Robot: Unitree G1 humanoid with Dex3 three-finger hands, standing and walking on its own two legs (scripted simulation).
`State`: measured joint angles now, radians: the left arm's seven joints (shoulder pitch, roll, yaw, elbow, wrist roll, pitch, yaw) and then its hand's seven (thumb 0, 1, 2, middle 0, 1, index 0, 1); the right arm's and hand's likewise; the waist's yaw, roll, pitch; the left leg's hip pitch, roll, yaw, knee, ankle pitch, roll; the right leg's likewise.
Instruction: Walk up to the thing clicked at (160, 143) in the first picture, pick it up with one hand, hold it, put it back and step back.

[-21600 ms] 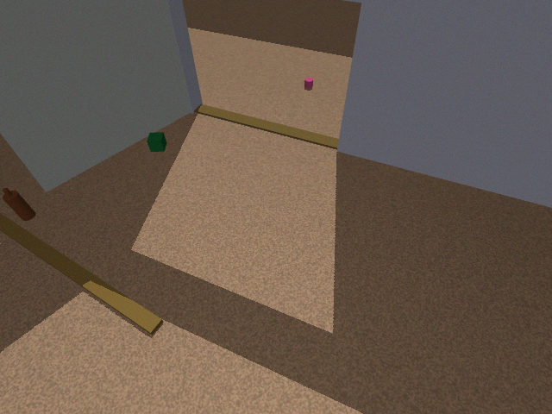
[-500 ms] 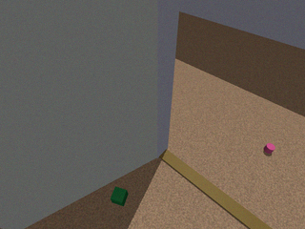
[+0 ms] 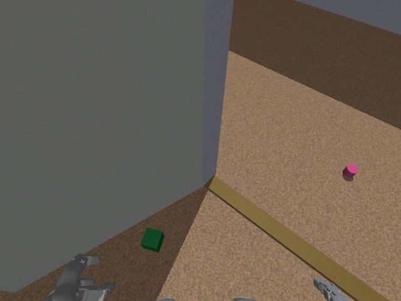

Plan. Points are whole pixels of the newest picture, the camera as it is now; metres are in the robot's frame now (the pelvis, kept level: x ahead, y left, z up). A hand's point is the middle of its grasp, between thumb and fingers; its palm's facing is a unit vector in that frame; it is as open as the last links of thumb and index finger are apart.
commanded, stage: rise first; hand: left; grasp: from above
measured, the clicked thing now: (152, 240) +0.42 +0.24 -0.71
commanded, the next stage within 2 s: none
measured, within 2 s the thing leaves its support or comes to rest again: neither
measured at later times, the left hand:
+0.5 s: hand out of the picture +0.13 +0.26 -0.21, palm faces -0.20 -0.87 -0.45, open 13.2 cm
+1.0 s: hand (113, 278) +0.21 +0.29 -0.37, palm faces -0.45 -0.56 -0.69, open 12.9 cm
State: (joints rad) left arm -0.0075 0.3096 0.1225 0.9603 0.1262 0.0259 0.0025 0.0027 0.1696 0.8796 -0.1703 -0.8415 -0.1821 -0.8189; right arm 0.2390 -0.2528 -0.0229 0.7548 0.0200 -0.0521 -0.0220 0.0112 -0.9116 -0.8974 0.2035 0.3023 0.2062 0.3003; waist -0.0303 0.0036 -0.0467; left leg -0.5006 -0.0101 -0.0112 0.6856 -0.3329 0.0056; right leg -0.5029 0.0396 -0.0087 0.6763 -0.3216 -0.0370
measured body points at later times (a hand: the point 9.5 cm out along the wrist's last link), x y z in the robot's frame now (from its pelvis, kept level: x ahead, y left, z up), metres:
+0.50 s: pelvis +0.00 +0.02 -0.08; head +0.10 +0.03 +0.36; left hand +0.14 +0.30 -0.18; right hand +0.18 -0.23 -0.16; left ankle +0.00 +0.12 -0.72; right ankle +0.01 -0.10 -0.72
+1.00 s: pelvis -0.05 +0.01 -0.24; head +0.13 +0.02 +0.17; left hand +0.23 +0.31 -0.33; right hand +0.14 -0.27 -0.35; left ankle +0.00 +0.12 -0.72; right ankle +0.01 -0.10 -0.72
